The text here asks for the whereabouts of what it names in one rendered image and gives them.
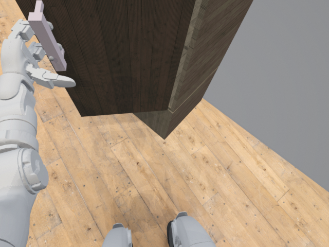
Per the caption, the handle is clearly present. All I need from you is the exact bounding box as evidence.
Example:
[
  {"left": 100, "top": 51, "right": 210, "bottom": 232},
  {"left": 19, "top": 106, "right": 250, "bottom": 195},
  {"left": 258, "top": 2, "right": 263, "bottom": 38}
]
[{"left": 28, "top": 0, "right": 67, "bottom": 72}]

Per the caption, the left robot hand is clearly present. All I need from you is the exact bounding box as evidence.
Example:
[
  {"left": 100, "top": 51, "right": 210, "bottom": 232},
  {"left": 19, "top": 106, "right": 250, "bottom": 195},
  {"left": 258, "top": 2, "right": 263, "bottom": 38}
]
[{"left": 1, "top": 19, "right": 76, "bottom": 89}]

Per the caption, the robot right thigh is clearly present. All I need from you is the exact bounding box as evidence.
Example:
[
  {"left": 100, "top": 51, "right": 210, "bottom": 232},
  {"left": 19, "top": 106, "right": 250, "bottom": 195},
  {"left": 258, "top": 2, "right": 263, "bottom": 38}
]
[{"left": 171, "top": 216, "right": 216, "bottom": 247}]

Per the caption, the cupboard door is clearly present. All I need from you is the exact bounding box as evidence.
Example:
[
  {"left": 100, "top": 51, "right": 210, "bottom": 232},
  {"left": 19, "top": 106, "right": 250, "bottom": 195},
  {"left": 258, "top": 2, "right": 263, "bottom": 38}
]
[{"left": 15, "top": 0, "right": 196, "bottom": 117}]

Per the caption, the left robot shin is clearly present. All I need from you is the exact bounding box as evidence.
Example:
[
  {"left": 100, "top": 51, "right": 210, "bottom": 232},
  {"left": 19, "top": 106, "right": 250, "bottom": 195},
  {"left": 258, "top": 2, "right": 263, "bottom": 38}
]
[{"left": 112, "top": 223, "right": 124, "bottom": 229}]

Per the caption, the left robot upper arm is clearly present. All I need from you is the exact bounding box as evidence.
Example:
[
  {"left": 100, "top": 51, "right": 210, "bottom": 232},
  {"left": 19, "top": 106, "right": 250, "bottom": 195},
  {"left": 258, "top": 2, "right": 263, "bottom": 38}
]
[{"left": 0, "top": 148, "right": 49, "bottom": 247}]

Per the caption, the left robot forearm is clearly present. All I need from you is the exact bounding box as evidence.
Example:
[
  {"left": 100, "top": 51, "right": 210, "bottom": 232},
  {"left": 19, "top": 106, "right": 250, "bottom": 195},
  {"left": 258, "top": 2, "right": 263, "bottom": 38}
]
[{"left": 0, "top": 73, "right": 39, "bottom": 153}]

